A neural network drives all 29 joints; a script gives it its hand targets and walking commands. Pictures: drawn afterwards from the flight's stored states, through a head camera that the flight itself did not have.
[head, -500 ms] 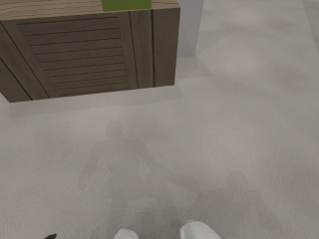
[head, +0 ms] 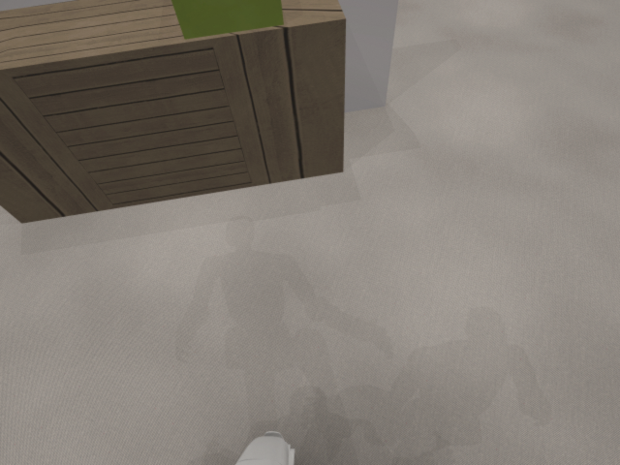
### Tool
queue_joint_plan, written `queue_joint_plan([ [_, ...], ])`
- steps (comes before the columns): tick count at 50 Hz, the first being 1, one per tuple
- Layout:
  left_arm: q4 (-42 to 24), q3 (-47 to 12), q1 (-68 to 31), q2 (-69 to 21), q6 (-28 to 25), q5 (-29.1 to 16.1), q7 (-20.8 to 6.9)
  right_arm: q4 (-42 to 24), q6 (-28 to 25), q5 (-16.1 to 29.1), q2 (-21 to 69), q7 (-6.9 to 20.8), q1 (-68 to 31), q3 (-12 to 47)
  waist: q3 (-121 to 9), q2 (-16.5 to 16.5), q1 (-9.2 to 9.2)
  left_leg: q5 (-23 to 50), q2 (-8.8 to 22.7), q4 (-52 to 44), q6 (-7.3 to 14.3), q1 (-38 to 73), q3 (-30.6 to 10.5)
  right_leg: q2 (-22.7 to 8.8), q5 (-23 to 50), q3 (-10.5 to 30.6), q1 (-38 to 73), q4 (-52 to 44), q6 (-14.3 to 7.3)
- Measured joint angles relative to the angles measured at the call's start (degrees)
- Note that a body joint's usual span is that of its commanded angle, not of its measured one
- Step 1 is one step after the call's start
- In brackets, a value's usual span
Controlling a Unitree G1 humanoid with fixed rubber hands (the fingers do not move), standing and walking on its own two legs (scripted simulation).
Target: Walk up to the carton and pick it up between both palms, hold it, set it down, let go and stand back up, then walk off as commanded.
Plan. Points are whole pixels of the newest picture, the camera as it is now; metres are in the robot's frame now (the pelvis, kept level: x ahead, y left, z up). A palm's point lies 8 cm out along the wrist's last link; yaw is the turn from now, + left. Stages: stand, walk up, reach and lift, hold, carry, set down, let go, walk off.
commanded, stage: walk off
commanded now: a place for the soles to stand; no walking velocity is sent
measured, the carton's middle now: out of the picture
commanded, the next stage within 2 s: stand in 1.26 s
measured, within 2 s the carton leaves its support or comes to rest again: neither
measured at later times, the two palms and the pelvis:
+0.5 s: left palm out of the picture +0.12 +0.28 -0.08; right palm out of the picture +0.09 -0.35 -0.11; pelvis +0.01 -0.03 +0.00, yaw +1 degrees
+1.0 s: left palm out of the picture +0.00 +0.39 -0.15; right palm out of the picture -0.03 -0.23 -0.06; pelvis -0.10 +0.07 +0.00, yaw +5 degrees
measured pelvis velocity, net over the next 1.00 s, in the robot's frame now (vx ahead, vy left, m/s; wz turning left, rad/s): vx -0.10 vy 0.07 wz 0.08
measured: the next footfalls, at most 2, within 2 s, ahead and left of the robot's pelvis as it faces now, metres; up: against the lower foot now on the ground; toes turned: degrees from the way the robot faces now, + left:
left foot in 0.04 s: +0.13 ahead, +0.15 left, +0.00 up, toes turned -3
right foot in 0.30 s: +0.06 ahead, -0.13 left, +0.00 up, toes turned +3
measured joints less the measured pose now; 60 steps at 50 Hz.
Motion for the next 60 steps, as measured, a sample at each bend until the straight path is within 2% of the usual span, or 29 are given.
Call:
queue_joint_plan([
  [2, 0.0, 0.0, -0.5, 0.0, 0.3, 0.0, 0.1, -0.1, -0.6, 0.0, 1.0, -0.1, -0.1, 0.2, 0.4, -0.4, -0.02, 7.3, -0.1, -7.1, 0.3, 1.9, 0.7, 0.2, -0.8, -0.2, -0.2, 2.7, 0.6],
  [4, 0.0, 0.0, -2.0, 0.0, 0.6, 0.0, 0.3, 0.0, -0.8, 0.0, 2.7, -0.3, -0.1, 0.2, 1.0, -1.7, -0.07, 6.1, -0.6, -6.0, 0.7, 3.4, 1.0, -0.2, 2.9, -0.3, -2.7, 11.7, 2.6],
  [6, 0.0, 0.0, -4.0, 0.0, 0.6, 0.0, 0.3, -0.1, -0.8, 0.0, 3.7, -0.5, -0.1, 0.7, 0.8, -2.1, -0.04, 4.0, -0.5, -5.8, 1.4, 5.1, 0.8, -0.2, -0.8, -0.2, -5.2, 19.9, 3.5],
  [8, 0.0, 0.0, -6.2, 0.1, 0.6, 0.0, 0.3, -0.5, -0.9, 0.0, 4.0, -0.6, -0.2, 1.3, 0.3, -1.8, 0.01, 3.3, 0.2, -5.9, 1.6, 5.5, 0.0, -0.2, -3.3, -0.2, -7.4, 22.8, 3.6],
  [12, 0.0, 0.0, -9.8, 0.2, 0.6, 0.0, 0.3, -1.6, -0.8, 0.0, 3.8, -0.6, -2.1, 1.6, 1.7, -1.7, 0.08, 3.4, 1.3, -5.9, 1.5, 5.3, -0.2, -2.5, -6.4, -0.1, -9.4, 19.1, 3.6],
  [13, 0.0, 0.0, -10.4, 0.2, 0.6, 0.0, 0.3, -1.8, -0.8, 0.0, 3.6, -0.5, -2.4, 1.6, 1.8, -1.8, 0.11, 3.5, 1.4, -5.9, 1.5, 5.0, -0.2, -3.2, -4.5, 0.0, -9.3, 14.6, 3.6],
  [15, 0.0, 0.0, -10.8, 0.2, 0.5, 0.0, 0.3, -2.2, -0.3, 0.0, 3.2, -0.3, -2.7, 1.6, 2.0, -2.2, 0.10, 3.4, 1.3, -5.2, 0.9, 4.2, -0.2, -4.1, 5.3, -0.1, -8.5, 4.6, 3.8],
  [17, 0.0, 0.0, -10.6, -0.8, 0.4, 0.0, 0.5, -2.1, 0.6, 0.0, 2.3, -0.1, -3.0, 1.6, 2.6, -0.8, 0.07, 3.3, 1.6, -3.6, 0.8, 4.0, -1.0, -3.5, 7.1, -0.8, -7.9, 4.2, 4.2],
  [20, 0.0, 0.0, -9.1, -1.5, 0.4, 0.0, 0.6, -2.2, 2.2, 0.0, 1.3, 0.0, -3.0, 1.6, 1.9, -0.1, 0.10, -8.6, -0.7, 5.0, 0.8, 2.6, -0.9, -3.9, 5.9, -0.8, -7.7, 4.2, 3.7],
  [22, 0.0, 0.0, -8.4, -1.5, 0.4, 0.0, 1.0, -2.7, 2.6, 0.0, 0.5, 0.0, -3.0, 1.6, 1.9, 0.5, 0.08, -12.2, -2.3, 11.9, 0.8, 2.0, -1.0, -4.1, 6.0, -0.8, -7.7, 4.2, 3.4],
  [27, 0.0, 0.0, -8.1, -1.5, 0.2, 0.0, 2.1, -3.6, 3.3, 0.0, -0.5, 0.3, -3.0, 1.6, 2.4, 2.0, 0.05, -11.7, -3.2, 21.2, 0.8, 1.9, -1.1, -4.1, 6.9, -1.6, -7.7, 4.2, 3.4],
  [37, 0.0, 0.0, -7.8, -1.5, -0.4, 0.0, 2.2, -4.6, 3.8, 0.0, -0.6, 1.8, -3.0, 1.6, 3.8, 3.1, 0.03, -11.4, -1.9, 21.4, 0.8, 1.9, -1.1, -4.5, 9.6, -2.3, -7.7, 4.2, 4.9],
  [39, 0.0, 0.0, -8.4, -1.4, -0.4, 0.0, 2.2, -4.0, 3.8, 0.0, -0.5, 2.1, -2.9, 1.6, 3.8, 2.8, -0.01, -10.5, -1.0, 18.2, 0.8, 2.5, -1.1, -4.8, 10.2, -2.7, -8.0, 4.2, 5.8],
  [41, 0.0, 0.0, -9.2, -1.0, -0.4, 0.0, 2.2, -3.9, 3.6, 0.0, -0.6, 2.3, -2.3, 1.6, 3.7, 2.2, -0.09, -6.1, 0.4, 8.8, 0.8, 5.4, -1.3, -5.2, 10.1, -2.9, -9.1, 6.0, 6.6],
  [43, 0.1, 0.0, -11.0, -0.2, 0.2, 0.0, 2.2, -3.4, 3.4, 0.0, 0.2, 2.3, -2.2, 1.6, 6.3, 0.4, -0.01, -5.2, -0.6, 10.2, 3.0, 5.6, -0.8, -5.3, 4.2, -2.5, -10.1, 12.7, 6.4],
  [45, 0.1, 0.0, -10.9, 1.3, 1.2, 0.0, 2.3, -2.5, 3.6, 0.0, 2.8, 2.3, -2.2, 1.6, 6.8, -1.7, -0.04, -4.3, -1.0, 10.4, 4.4, 5.6, -0.8, -3.4, 1.7, -2.0, -11.5, 19.5, 6.4],
  [48, 0.1, 0.0, -9.7, 3.4, 2.7, 0.0, 2.1, -2.3, 3.6, 0.0, 5.9, 2.2, -2.2, 1.6, 6.5, -4.4, 0.01, -2.5, -0.8, 6.4, 4.5, 5.6, -0.9, -0.7, 1.7, -1.8, -13.0, 24.9, 6.4],
  [51, 0.8, 0.0, -7.9, 4.5, 3.3, 0.0, 1.3, -2.3, 3.3, 0.0, 7.2, 2.0, -2.2, 1.6, 6.4, -5.9, 0.02, -1.9, -0.8, 0.9, 4.3, 5.5, -0.9, -0.2, 2.3, -1.8, -13.0, 25.1, 6.4],
  [54, 1.7, 0.0, -5.8, 4.7, 3.8, 0.0, 0.6, -2.2, 2.7, 0.0, 7.2, 1.6, -2.2, 1.5, 6.2, -6.0, 0.02, -2.1, -0.8, -4.9, 4.1, 5.5, -0.9, -0.2, 3.3, -1.8, -13.0, 25.1, 6.4],
  [56, 2.1, 0.0, -4.6, 4.8, 4.0, 0.0, 0.1, -2.1, 2.5, 0.0, 6.9, 1.3, -2.2, 1.5, 5.8, -6.0, 0.02, 0.0, -0.8, -9.4, 3.4, 5.5, -0.9, -0.2, 3.5, -1.8, -13.0, 25.1, 6.4],
  [60, 2.3, 0.0, -2.9, 4.9, 4.0, 0.0, -0.3, -2.1, 1.6, 0.0, 5.7, 0.8, -2.2, 1.5, 5.1, -4.8, 0.03, 4.3, -0.8, -15.1, 3.3, 5.6, -0.8, -0.3, 4.1, -1.7, -13.0, 25.1, 6.4],
])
